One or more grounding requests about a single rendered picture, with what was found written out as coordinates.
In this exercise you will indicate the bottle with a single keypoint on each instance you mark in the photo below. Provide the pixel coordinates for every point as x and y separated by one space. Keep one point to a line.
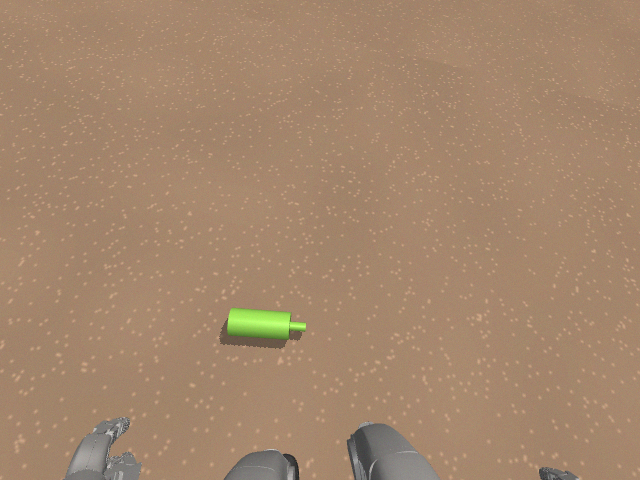
262 323

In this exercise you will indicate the left robot hand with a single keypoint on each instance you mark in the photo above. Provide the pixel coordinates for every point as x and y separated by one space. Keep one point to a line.
93 451

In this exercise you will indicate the left robot foot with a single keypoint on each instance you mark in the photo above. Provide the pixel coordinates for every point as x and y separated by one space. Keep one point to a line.
293 462

